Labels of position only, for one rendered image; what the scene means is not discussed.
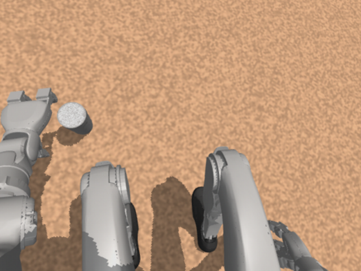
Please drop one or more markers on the right robot hand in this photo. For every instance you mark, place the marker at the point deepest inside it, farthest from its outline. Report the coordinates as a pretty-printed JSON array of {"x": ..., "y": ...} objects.
[{"x": 292, "y": 247}]

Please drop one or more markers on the cup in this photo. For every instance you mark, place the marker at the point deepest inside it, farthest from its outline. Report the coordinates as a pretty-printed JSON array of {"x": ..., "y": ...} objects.
[{"x": 74, "y": 117}]

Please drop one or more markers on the left robot arm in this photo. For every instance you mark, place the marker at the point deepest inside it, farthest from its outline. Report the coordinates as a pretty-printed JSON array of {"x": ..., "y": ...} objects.
[{"x": 18, "y": 220}]

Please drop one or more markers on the right robot arm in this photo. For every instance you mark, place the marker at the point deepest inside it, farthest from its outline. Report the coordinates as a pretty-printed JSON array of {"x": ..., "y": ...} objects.
[{"x": 308, "y": 264}]

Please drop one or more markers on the left robot foot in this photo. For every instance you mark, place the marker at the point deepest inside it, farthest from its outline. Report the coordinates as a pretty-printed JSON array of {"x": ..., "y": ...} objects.
[{"x": 134, "y": 235}]

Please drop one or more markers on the right robot foot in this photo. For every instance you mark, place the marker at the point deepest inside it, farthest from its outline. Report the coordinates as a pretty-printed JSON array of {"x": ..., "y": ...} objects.
[{"x": 198, "y": 215}]

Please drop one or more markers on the left robot hand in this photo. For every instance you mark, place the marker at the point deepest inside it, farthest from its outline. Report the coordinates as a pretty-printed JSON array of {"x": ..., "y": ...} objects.
[{"x": 22, "y": 112}]

